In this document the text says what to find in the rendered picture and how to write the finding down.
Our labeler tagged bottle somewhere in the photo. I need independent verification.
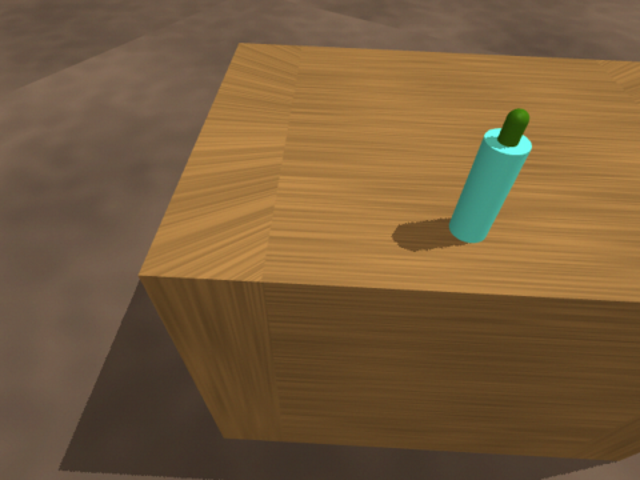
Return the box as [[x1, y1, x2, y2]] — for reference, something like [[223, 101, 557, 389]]
[[449, 109, 532, 243]]

